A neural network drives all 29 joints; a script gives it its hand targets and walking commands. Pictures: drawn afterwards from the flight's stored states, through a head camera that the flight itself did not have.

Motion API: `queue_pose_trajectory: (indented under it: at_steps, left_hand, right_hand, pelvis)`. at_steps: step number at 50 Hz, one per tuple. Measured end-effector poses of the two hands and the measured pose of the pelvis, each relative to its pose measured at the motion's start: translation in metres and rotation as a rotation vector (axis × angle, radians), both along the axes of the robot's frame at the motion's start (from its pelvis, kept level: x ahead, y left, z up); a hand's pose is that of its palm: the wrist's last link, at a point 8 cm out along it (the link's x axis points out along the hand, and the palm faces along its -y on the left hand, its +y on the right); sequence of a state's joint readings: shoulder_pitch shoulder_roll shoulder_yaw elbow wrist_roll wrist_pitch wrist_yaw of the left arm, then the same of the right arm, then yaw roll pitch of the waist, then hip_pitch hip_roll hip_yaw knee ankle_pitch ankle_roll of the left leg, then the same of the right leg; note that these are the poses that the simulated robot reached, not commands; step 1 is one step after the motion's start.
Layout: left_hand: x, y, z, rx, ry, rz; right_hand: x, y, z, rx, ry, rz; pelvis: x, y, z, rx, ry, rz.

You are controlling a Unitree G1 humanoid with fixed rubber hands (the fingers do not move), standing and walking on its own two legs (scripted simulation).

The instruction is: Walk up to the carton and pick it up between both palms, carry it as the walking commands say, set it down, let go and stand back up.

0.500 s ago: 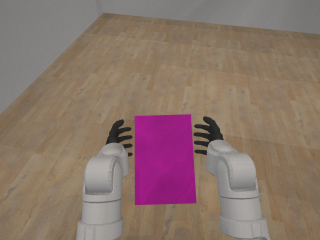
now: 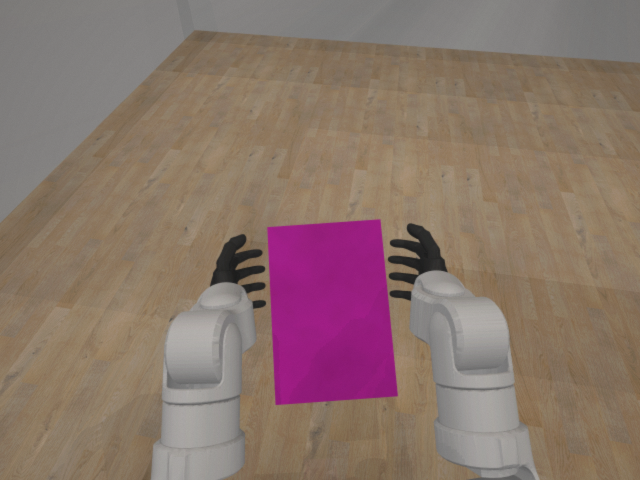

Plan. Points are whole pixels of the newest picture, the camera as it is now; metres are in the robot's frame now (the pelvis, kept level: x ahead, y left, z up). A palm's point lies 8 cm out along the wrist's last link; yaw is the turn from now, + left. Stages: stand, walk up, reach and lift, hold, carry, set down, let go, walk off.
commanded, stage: carry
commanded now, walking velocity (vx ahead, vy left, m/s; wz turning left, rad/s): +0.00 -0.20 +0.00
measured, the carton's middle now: (329, 308) +0.35 -0.01 +0.00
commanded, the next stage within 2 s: none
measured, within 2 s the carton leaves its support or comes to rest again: neither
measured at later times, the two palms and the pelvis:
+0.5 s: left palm (306, 337) +0.26 +0.03 +0.10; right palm (511, 317) +0.27 -0.20 +0.10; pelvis -0.04 -0.10 +0.00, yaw +4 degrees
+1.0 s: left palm (396, 369) +0.21 -0.06 +0.10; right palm (613, 349) +0.23 -0.29 +0.10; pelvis -0.09 -0.19 +0.00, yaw +5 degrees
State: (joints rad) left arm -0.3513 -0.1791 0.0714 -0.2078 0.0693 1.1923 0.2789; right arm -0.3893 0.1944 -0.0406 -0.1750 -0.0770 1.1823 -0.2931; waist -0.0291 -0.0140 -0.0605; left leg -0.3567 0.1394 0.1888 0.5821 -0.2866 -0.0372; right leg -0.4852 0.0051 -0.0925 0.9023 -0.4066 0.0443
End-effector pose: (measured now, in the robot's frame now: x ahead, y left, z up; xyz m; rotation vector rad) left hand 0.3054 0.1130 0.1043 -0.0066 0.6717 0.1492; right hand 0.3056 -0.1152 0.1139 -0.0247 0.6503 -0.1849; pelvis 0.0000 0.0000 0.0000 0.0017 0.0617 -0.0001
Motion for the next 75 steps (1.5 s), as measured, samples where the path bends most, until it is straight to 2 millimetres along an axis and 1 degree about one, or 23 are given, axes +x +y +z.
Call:
queue_pose_trajectory:
  at_steps: [3, 7, 10, 14, 18, 22, 25, 28, 33, 37, 41, 45, 49, 52, 56, 61, 65, 70, 75]
  left_hand:
    - [-0.008, -0.013, -0.002, 0.015, 0.027, 0.006]
    - [-0.017, -0.034, -0.005, 0.022, 0.049, 0.023]
    - [-0.021, -0.048, -0.006, 0.02, 0.063, 0.013]
    - [-0.025, -0.058, -0.008, 0.019, 0.047, 0.024]
    - [-0.034, -0.067, -0.011, 0.019, 0.042, 0.055]
    - [-0.043, -0.08, -0.01, 0.01, 0.054, 0.055]
    - [-0.049, -0.087, -0.008, 0.004, 0.059, 0.055]
    - [-0.054, -0.089, -0.007, 0.003, 0.053, 0.066]
    - [-0.063, -0.089, -0.008, -0.014, 0.024, 0.09]
    - [-0.074, -0.097, -0.007, 0.0, 0.052, 0.093]
    - [-0.081, -0.115, -0.003, 0.004, 0.048, 0.098]
    - [-0.085, -0.142, -0.001, 0.015, 0.026, 0.097]
    - [-0.09, -0.17, 0.0, 0.015, 0.039, 0.057]
    - [-0.094, -0.182, -0.002, 0.024, 0.039, 0.045]
    - [-0.105, -0.192, -0.007, 0.015, 0.032, 0.065]
    - [-0.123, -0.208, -0.009, 0.022, 0.047, 0.082]
    - [-0.135, -0.22, -0.007, 0.005, 0.061, 0.081]
    - [-0.147, -0.227, -0.003, 0.008, 0.058, 0.107]
    - [-0.158, -0.231, 0.0, -0.011, 0.03, 0.123]
  right_hand:
    - [-0.006, -0.013, -0.003, 0.01, 0.026, 0.012]
    - [-0.012, -0.034, -0.011, 0.003, 0.047, 0.032]
    - [-0.017, -0.048, -0.014, 0.002, 0.062, 0.028]
    - [-0.022, -0.058, -0.013, 0.008, 0.043, 0.032]
    - [-0.026, -0.067, -0.013, 0.009, 0.037, 0.062]
    - [-0.031, -0.08, -0.016, -0.006, 0.052, 0.068]
    - [-0.035, -0.087, -0.015, -0.009, 0.057, 0.069]
    - [-0.04, -0.088, -0.011, -0.002, 0.049, 0.076]
    - [-0.047, -0.088, -0.007, -0.012, 0.023, 0.09]
    - [-0.055, -0.096, -0.008, -0.001, 0.052, 0.101]
    - [-0.059, -0.113, -0.007, 0.006, 0.051, 0.098]
    - [-0.064, -0.141, -0.009, 0.017, 0.028, 0.083]
    - [-0.076, -0.169, -0.011, 0.013, 0.04, 0.054]
    - [-0.087, -0.182, -0.009, 0.023, 0.035, 0.046]
    - [-0.098, -0.192, -0.007, 0.016, 0.027, 0.067]
    - [-0.107, -0.207, -0.014, 0.008, 0.042, 0.092]
    - [-0.115, -0.22, -0.015, -0.01, 0.059, 0.095]
    - [-0.123, -0.226, -0.007, 0.002, 0.051, 0.115]
    - [-0.131, -0.229, 0.0, -0.015, 0.025, 0.122]
  pelvis:
    - [-0.004, -0.015, -0.001, -0.013, -0.006, 0.002]
    - [-0.009, -0.042, -0.003, -0.032, -0.01, 0.022]
    - [-0.013, -0.054, -0.002, -0.015, 0.001, 0.043]
    - [-0.02, -0.065, -0.005, -0.015, -0.003, 0.05]
    - [-0.027, -0.082, -0.007, -0.006, -0.013, 0.04]
    - [-0.032, -0.097, -0.006, 0.0, -0.009, 0.053]
    - [-0.038, -0.104, -0.003, 0.013, -0.002, 0.07]
    - [-0.044, -0.109, -0.001, 0.015, 0.001, 0.076]
    - [-0.054, -0.114, -0.005, 0.006, -0.006, 0.073]
    - [-0.062, -0.124, 0.002, -0.009, -0.008, 0.064]
    - [-0.069, -0.143, 0.004, -0.025, -0.003, 0.062]
    - [-0.077, -0.169, 0.0, -0.032, -0.006, 0.06]
    - [-0.084, -0.186, 0.0, -0.007, 0.004, 0.079]
    - [-0.09, -0.195, -0.001, -0.003, 0.001, 0.082]
    - [-0.101, -0.208, -0.004, 0.006, -0.012, 0.071]
    - [-0.109, -0.23, -0.009, 0.013, -0.019, 0.063]
    - [-0.119, -0.245, -0.004, 0.026, -0.009, 0.092]
    - [-0.131, -0.258, 0.002, 0.033, 0.003, 0.104]
    - [-0.142, -0.267, 0.001, 0.01, 0.008, 0.107]
